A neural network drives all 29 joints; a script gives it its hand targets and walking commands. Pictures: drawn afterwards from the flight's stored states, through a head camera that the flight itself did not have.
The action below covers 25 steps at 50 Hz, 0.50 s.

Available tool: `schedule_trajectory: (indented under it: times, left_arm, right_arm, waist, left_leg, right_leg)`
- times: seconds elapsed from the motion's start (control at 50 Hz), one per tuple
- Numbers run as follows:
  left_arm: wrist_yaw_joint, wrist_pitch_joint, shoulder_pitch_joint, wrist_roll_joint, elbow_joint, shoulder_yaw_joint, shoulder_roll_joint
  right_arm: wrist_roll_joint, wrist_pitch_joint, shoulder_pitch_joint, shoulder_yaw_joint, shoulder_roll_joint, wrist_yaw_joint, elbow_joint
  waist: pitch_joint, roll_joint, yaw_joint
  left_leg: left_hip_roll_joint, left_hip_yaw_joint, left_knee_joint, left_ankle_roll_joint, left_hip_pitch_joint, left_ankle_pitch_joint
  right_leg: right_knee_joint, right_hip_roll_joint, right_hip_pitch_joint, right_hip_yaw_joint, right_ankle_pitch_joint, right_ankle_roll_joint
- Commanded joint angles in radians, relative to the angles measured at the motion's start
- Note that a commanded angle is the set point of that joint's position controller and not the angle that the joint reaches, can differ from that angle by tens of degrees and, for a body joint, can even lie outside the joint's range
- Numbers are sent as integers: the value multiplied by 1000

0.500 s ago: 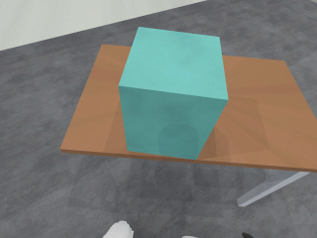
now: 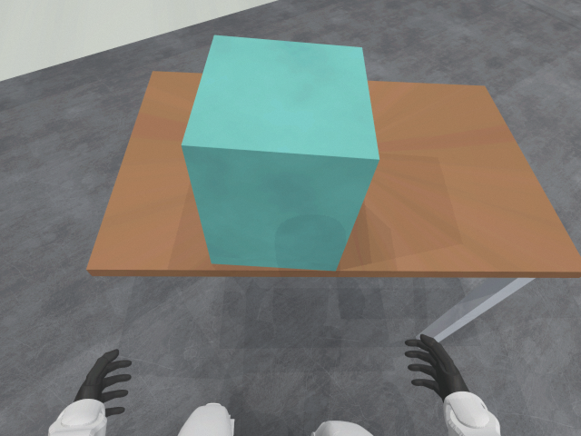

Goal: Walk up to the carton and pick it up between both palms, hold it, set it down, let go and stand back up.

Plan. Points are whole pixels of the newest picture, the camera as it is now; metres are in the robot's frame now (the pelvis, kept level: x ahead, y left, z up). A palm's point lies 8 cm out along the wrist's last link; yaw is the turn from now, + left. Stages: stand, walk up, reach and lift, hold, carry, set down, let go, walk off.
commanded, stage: reach and lift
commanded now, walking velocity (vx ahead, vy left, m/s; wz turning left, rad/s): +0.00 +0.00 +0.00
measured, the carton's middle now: (280, 164) +0.48 +0.03 +0.05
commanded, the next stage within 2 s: none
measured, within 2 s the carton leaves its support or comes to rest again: neither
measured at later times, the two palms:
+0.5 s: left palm (97, 370) +0.19 +0.26 -0.05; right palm (443, 369) +0.20 -0.20 -0.03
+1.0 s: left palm (111, 330) +0.23 +0.24 -0.01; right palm (436, 335) +0.24 -0.20 -0.02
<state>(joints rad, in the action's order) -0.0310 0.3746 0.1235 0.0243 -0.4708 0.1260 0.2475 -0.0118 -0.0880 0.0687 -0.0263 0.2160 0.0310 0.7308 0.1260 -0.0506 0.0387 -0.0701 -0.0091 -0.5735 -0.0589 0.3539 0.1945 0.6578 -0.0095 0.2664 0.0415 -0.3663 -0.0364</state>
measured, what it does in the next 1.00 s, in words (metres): shifts its weight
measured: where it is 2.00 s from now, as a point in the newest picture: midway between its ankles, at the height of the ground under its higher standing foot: outside the picture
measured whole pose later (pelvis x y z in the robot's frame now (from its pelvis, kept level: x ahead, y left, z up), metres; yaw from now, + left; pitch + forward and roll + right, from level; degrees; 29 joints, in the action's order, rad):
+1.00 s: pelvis +0.06 +0.02 +0.02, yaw -1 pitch -3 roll +1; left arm -0.04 -0.12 0.29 -0.05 -0.36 0.03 0.15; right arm 0.15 -0.34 0.23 0.04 0.20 0.04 0.58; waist 0.01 -0.02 0.05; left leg -0.06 0.04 -0.32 -0.05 0.10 0.17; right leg 0.31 0.00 -0.02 0.01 -0.28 -0.01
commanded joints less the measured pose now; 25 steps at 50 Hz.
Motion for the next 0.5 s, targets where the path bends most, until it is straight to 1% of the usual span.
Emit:
schedule_trajectory:
  times: [0.0,0.04,0.06,0.08,0.1,0.12,0.14,0.18,0.24,0.28,0.32,0.38,0.42,0.48]
  left_arm:
    - [7,-59,-132,-41,132,-16,101]
    - [17,-59,-76,-53,121,-21,89]
    - [18,-59,-41,-52,122,-20,86]
    - [17,-61,-3,-43,124,-8,84]
    - [17,-64,20,-42,120,-10,75]
    - [17,-71,34,-39,116,-4,72]
    - [14,-81,43,-32,119,-4,70]
    - [7,-107,46,-29,120,-7,56]
    - [-12,-153,15,-34,146,-23,37]
    - [-24,-183,0,-40,167,-41,28]
    - [-36,-211,-13,-45,173,-54,23]
    - [-49,-232,5,-50,191,-75,8]
    - [-56,-240,29,-52,210,-83,-4]
    - [-59,-249,64,-50,208,-90,-23]
  right_arm:
    - [-3,-26,-58,-39,69,-21,-80]
    - [-1,-32,-44,-40,84,-33,-74]
    - [1,-35,-28,-42,93,-36,-73]
    - [4,-39,-15,-42,99,-36,-76]
    - [7,-43,-8,-47,107,-35,-69]
    - [4,-52,-14,-46,108,-33,-80]
    - [3,-59,-13,-41,109,-29,-87]
    - [-5,-75,-26,-49,116,-20,-105]
    - [8,-98,-33,-49,102,6,-123]
    - [16,-108,-27,-54,100,21,-146]
    - [29,-116,-26,-50,93,36,-153]
    - [53,-119,7,-49,102,51,-147]
    - [71,-124,26,-48,115,59,-145]
    - [92,-129,35,-46,138,66,-134]
  waist:
    - [-212,29,-44]
    - [-218,10,-46]
    - [-217,16,-43]
    - [-218,14,-33]
    - [-210,10,-33]
    - [-197,7,-24]
    - [-190,1,-21]
    - [-172,8,-13]
    - [-160,37,5]
    - [-158,52,5]
    - [-149,66,12]
    - [-134,91,7]
    - [-143,111,11]
    - [-137,110,6]
  left_leg:
    - [72,123,72,49,-279,25]
    - [77,117,94,43,-308,-19]
    - [82,115,108,38,-322,-49]
    - [86,113,122,33,-337,-82]
    - [90,110,138,29,-349,-99]
    - [94,111,147,29,-356,-112]
    - [96,109,159,29,-366,-128]
    - [99,104,177,23,-373,-142]
    - [90,100,199,20,-382,-101]
    - [85,96,211,18,-386,-82]
    - [80,95,222,20,-376,-58]
    - [80,86,236,16,-404,-59]
    - [77,78,243,9,-428,-94]
    - [79,66,244,0,-464,-169]
  right_leg:
    - [-274,41,138,-10,110,46]
    - [-289,31,96,0,149,52]
    - [-296,22,72,5,167,52]
    - [-305,12,47,14,177,54]
    - [-316,2,32,22,183,55]
    - [-326,-3,26,26,176,55]
    - [-336,-10,19,30,177,54]
    - [-349,-21,26,38,152,49]
    - [-368,-19,57,36,73,34]
    - [-375,-18,64,32,58,27]
    - [-379,-14,68,22,41,21]
    - [-398,-7,70,10,41,13]
    - [-402,-12,57,8,69,7]
    - [-421,-19,51,7,108,4]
